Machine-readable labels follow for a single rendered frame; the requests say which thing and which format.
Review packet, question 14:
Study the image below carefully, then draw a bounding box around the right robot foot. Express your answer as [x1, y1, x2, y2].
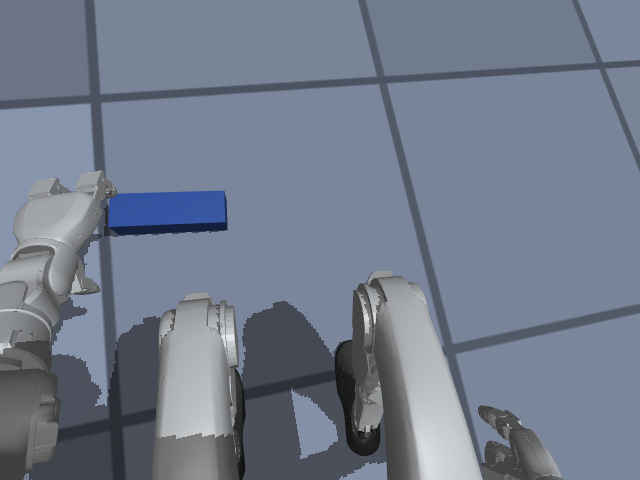
[335, 340, 380, 456]

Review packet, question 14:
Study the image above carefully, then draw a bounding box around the left robot hand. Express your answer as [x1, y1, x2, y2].
[13, 170, 117, 295]

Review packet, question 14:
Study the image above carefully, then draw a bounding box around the right robot hand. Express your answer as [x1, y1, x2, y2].
[478, 405, 562, 480]

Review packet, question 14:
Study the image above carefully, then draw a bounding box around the left robot arm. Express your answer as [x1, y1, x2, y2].
[0, 238, 78, 480]

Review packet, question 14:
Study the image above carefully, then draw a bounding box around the carton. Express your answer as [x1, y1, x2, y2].
[108, 191, 228, 235]

